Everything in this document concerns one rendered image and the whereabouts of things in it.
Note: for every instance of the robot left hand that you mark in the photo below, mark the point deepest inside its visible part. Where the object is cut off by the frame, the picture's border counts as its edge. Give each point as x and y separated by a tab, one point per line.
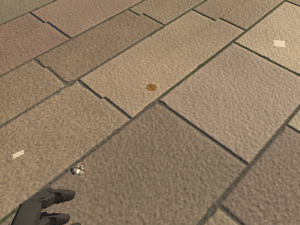
29	212

